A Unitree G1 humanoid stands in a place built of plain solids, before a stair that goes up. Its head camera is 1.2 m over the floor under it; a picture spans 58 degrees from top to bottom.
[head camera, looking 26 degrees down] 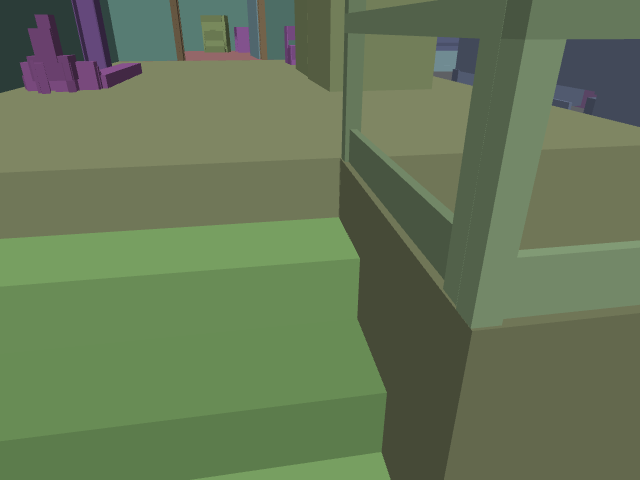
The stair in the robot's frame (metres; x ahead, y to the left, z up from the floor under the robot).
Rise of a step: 0.21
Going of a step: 0.30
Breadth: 1.12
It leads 9 degrees to the left of straight ahead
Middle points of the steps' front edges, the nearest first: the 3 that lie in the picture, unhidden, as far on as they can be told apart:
0.69 0.38 0.41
0.98 0.43 0.62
1.28 0.48 0.83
